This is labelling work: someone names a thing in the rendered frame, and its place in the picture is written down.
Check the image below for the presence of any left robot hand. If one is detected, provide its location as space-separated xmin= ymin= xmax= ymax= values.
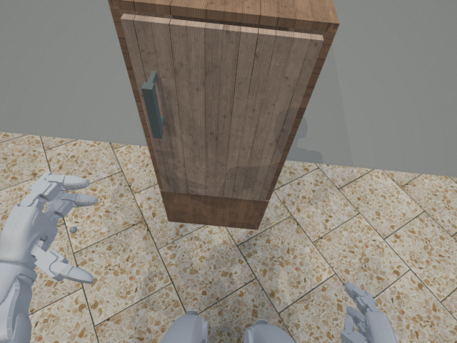
xmin=0 ymin=171 xmax=98 ymax=284

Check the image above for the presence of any handle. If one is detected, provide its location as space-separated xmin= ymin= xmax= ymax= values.
xmin=141 ymin=71 xmax=165 ymax=139

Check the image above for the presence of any cupboard door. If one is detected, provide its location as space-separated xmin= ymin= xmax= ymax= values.
xmin=121 ymin=14 xmax=324 ymax=202

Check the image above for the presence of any right robot hand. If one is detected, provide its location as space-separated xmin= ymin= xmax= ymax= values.
xmin=341 ymin=282 xmax=398 ymax=343

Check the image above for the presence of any robot left thigh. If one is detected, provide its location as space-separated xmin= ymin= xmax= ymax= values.
xmin=160 ymin=314 xmax=209 ymax=343

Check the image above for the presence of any robot left forearm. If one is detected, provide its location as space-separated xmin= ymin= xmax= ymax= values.
xmin=0 ymin=261 xmax=37 ymax=343

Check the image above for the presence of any robot right shin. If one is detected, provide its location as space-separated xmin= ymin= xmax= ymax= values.
xmin=253 ymin=319 xmax=268 ymax=327

